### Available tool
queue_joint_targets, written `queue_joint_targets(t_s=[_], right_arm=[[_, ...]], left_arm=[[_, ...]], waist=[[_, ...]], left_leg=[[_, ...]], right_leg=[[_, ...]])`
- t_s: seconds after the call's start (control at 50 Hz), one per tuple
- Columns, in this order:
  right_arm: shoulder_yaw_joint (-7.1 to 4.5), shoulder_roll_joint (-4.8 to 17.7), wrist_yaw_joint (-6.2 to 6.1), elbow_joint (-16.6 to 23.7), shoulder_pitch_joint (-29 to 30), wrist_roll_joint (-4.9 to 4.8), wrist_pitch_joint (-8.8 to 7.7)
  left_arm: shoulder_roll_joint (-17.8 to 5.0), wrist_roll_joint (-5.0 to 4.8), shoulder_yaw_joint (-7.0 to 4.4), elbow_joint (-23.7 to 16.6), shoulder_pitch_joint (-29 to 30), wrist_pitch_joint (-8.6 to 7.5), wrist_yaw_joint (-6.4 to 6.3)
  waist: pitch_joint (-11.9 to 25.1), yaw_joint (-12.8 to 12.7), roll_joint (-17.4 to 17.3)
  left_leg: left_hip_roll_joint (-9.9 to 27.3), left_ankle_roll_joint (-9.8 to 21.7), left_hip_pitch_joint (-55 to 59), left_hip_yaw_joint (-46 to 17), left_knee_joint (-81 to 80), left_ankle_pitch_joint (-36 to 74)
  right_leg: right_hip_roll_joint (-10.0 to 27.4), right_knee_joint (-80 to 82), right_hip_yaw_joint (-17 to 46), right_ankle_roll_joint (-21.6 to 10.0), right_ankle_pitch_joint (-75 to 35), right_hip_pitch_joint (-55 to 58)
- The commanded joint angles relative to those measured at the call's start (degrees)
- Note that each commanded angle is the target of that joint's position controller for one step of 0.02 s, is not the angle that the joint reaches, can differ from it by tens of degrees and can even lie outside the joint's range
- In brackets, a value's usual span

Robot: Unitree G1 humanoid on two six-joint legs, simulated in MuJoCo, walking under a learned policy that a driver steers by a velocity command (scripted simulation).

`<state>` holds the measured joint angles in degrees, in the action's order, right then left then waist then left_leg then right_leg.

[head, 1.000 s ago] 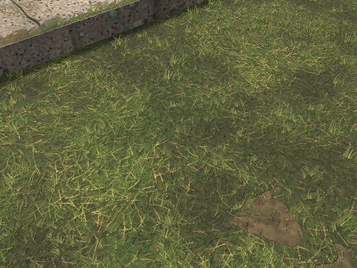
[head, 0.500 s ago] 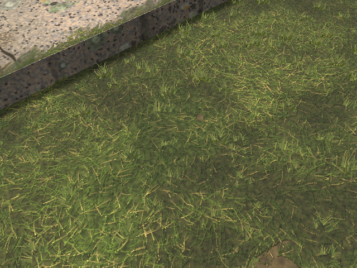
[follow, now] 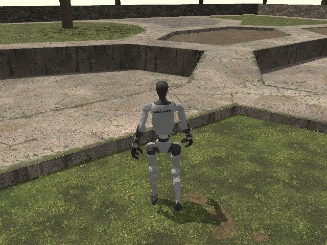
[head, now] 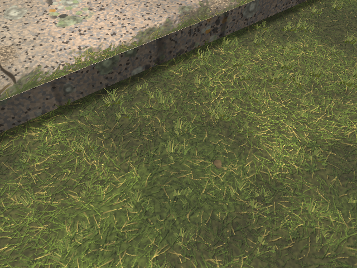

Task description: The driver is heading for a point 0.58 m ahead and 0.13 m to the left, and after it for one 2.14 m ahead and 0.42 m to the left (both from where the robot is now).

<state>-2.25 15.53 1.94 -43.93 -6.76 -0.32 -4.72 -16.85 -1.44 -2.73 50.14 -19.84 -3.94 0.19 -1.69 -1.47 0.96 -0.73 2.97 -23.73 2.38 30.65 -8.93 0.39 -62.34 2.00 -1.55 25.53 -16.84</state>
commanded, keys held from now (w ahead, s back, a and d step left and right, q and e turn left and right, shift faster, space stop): w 0.04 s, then s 0.32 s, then s+q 0.08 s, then w+q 0.56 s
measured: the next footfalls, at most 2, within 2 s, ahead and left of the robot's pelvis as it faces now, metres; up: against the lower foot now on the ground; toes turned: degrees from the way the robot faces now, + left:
right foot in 0.32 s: +0.31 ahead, -0.12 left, +0.00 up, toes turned +1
left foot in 0.68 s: +0.14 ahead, +0.10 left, +0.00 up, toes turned +9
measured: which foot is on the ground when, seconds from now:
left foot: down 0.00-0.34, up 0.36-0.66, down 0.68-1.00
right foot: up 0.00-0.30, down 0.32-0.66, up 0.68-1.00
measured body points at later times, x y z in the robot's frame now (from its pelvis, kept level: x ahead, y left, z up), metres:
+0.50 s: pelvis +0.15 -0.02 +0.00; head +0.19 -0.03 +0.45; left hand +0.31 +0.25 -0.10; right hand +0.25 -0.30 -0.14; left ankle +0.08 +0.11 -0.66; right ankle +0.27 -0.12 -0.73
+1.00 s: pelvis +0.23 +0.02 +0.02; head +0.23 +0.06 +0.47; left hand +0.38 +0.33 -0.08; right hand +0.24 -0.26 -0.09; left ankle +0.10 +0.09 -0.73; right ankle +0.41 -0.12 -0.68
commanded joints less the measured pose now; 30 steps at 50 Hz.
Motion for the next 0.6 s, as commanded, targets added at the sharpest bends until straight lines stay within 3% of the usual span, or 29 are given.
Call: queue_joint_targets(t_s=[0.02,0.04,0.1,0.12,0.16,0.2,0.24,0.28,0.32,0.34,0.36,0.38,0.4,0.42,0.44,0.46,0.48,0.5,0.54,0.6], right_arm=[[-1.77,6.6,-0.34,0.7,-6.4,0.81,-0.34],[-1.61,6.0,-0.24,0.8,-5.2,1.05,-0.54],[-1.72,6.8,-0.46,-0.4,-3.8,1.25,-1.31],[-1.69,6.9,-0.84,-0.9,-3.3,1.42,-1.26],[-1.74,7.5,-1.47,-1.6,-3.7,1.31,-0.75],[-1.86,8.5,-1.88,-3.2,-6.6,0.98,-0.05],[-1.76,8.6,-2.10,-4.4,-7.3,0.61,0.75],[-1.69,8.4,-2.37,-5.0,-6.2,0.22,1.63],[-1.22,7.0,-2.63,-5.8,-6.2,-0.16,2.23],[-0.81,5.9,-2.57,-5.8,-10.3,1.30,1.85],[0.07,2.7,-2.34,-7.5,-17.1,1.71,1.60],[0.20,3.3,-2.40,-8.1,-16.2,0.38,2.46],[-0.72,7.0,-2.69,-6.5,-11.3,-0.80,3.76],[-1.58,8.8,-3.41,-5.8,-8.6,-1.23,5.31],[-2.22,9.2,-4.18,-6.2,-8.9,-1.03,7.00],[-2.57,8.9,-4.79,-6.7,-10.7,-1.04,8.44],[-2.55,7.6,-5.13,-6.8,-11.8,-1.01,9.28],[-2.44,6.3,-5.23,-6.6,-13.1,-0.60,9.50],[-2.43,5.5,-4.91,-6.4,-14.2,-0.24,8.89],[-2.62,5.9,-3.72,-6.6,-14.7,0.15,8.08]], left_arm=[[-6.9,0.41,-1.79,-6.1,4.5,-1.62,-0.22],[-5.8,0.63,-1.71,-5.5,3.1,-0.99,-0.24],[-3.4,1.65,-1.37,-4.8,1.6,0.49,-1.03],[-2.4,1.99,-1.03,-5.2,2.5,0.54,-1.19],[-1.1,2.18,-0.40,-5.3,5.2,0.20,-0.91],[-1.6,1.88,-0.41,-5.7,8.4,0.08,-0.41],[-2.6,1.76,-0.66,-5.9,9.7,0.13,-0.05],[-4.1,2.17,-1.14,-5.7,9.6,-0.09,0.35],[-6.0,2.92,-2.01,-4.1,6.2,-0.47,0.35],[-10.1,3.48,-2.77,-4.9,7.1,-0.41,-0.25],[-9.6,3.94,-2.27,-5.6,9.1,0.61,-0.90],[-4.3,3.54,-0.91,-6.0,9.3,1.64,-1.04],[-4.6,2.80,-0.96,-6.0,8.9,2.41,-1.00],[-7.6,2.56,-1.77,-5.9,9.0,3.11,-1.34],[-8.8,2.38,-1.97,-6.2,10.6,3.58,-1.77],[-8.5,2.36,-1.86,-6.6,13.3,3.80,-2.18],[-7.2,2.46,-1.57,-6.9,16.4,4.13,-2.37],[-6.7,2.28,-1.57,-6.8,18.9,4.44,-2.53],[-6.7,1.72,-1.93,-6.3,20.6,4.56,-3.08],[-8.8,0.28,-3.06,-5.3,19.1,3.98,-3.51]], waist=[[3.9,3.4,-5.8],[3.3,1.9,-6.6],[2.2,-0.9,-4.9],[2.3,-1.2,-5.0],[3.7,0.0,-5.9],[5.4,2.0,-5.8],[5.6,2.3,-6.1],[5.1,1.6,-6.1],[5.6,-0.5,-3.7],[8.5,2.1,2.6],[13.4,5.2,11.0],[17.1,2.7,12.1],[16.6,0.4,10.8],[16.0,-0.5,8.8],[14.5,0.2,5.3],[13.5,2.1,4.2],[11.0,3.4,5.4],[9.3,4.7,8.4],[9.1,5.4,11.6],[9.9,5.1,9.8]], left_leg=[[15.7,10.1,20.3,-22.5,-17.9,-3.1],[14.4,9.9,16.8,-20.0,-19.6,-0.4],[13.3,10.9,11.0,-10.3,-18.7,34.0],[12.2,10.3,10.1,-7.0,-17.7,41.0],[9.2,8.3,9.8,-2.2,-16.8,43.2],[9.3,7.7,12.5,-2.2,-16.4,40.4],[10.5,7.7,15.2,-3.4,-14.9,36.9],[11.3,7.0,16.5,-4.9,-11.2,33.1],[8.2,3.6,15.6,-4.9,-3.9,25.2],[4.2,0.4,11.9,-3.5,1.6,13.9],[0.6,-2.8,5.7,-2.9,9.2,-9.1],[-0.2,-4.6,3.3,-4.7,15.5,-25.2],[-0.8,-5.2,-0.2,-5.5,23.2,-31.4],[-1.5,-5.8,-2.9,-6.2,33.3,-32.5],[-1.6,-6.5,-3.1,-7.6,39.9,-30.9],[-0.2,-6.8,-1.6,-8.1,41.2,-26.7],[0.7,-7.1,-0.6,-6.3,39.4,-22.3],[1.0,-7.3,0.6,-3.5,35.6,-19.5],[0.7,-6.5,6.0,0.6,26.3,-18.0],[1.3,-2.2,13.4,2.5,12.4,-15.7]], right_leg=[[6.8,-4.0,2.3,-0.6,-6.5,-22.6],[7.4,-2.5,2.4,-0.2,-8.3,-19.3],[6.1,3.5,0.7,2.7,-9.8,-14.5],[5.7,8.2,0.3,3.4,-12.6,-13.5],[3.9,18.1,-1.5,3.4,-21.4,-9.4],[2.2,24.2,-1.8,3.3,-28.4,-6.6],[1.7,27.6,-0.7,2.8,-29.1,-5.5],[1.4,30.9,-0.1,1.6,-27.4,-4.1],[1.4,39.6,-0.1,-0.5,-38.7,3.3],[7.8,36.8,5.4,-3.0,-66.1,10.9],[16.6,33.0,12.5,-10.9,-84.6,19.8],[20.3,33.9,15.9,-15.6,-84.2,20.4],[20.6,36.0,17.0,-16.6,-77.3,19.3],[21.4,37.6,17.2,-16.9,-71.5,17.1],[21.2,39.2,15.0,-16.5,-64.1,12.3],[19.5,42.3,12.7,-14.8,-45.5,6.8],[16.8,46.1,10.1,-12.9,-24.8,1.6],[14.4,48.8,7.5,-10.7,-11.8,-2.0],[12.0,50.9,3.2,-8.2,-3.5,-5.1],[14.5,51.9,3.2,-7.4,3.2,-4.8]])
